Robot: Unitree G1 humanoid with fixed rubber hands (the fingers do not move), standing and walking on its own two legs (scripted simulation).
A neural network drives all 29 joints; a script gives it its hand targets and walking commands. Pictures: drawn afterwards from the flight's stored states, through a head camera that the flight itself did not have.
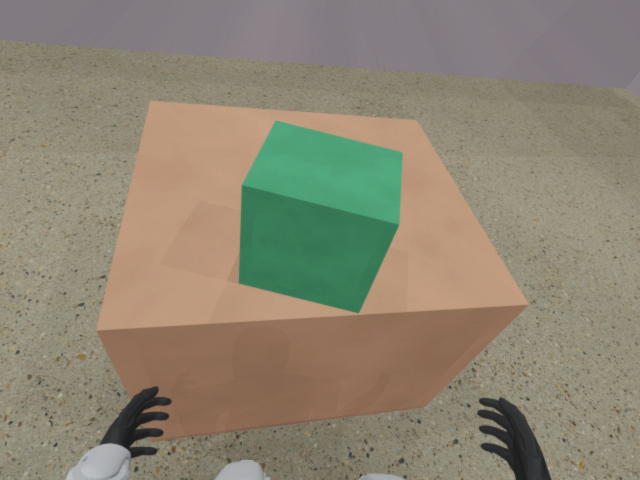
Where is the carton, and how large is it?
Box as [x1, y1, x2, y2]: [239, 120, 402, 312]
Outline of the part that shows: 275,120 242,184 239,283 358,312 398,226 402,152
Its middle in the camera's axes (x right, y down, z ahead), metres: -0.01 -0.04 +0.70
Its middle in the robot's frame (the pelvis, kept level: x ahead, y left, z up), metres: +0.54 +0.01 -0.02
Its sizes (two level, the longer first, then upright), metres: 0.233 0.191 0.239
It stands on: a pedestal, 0.61 m high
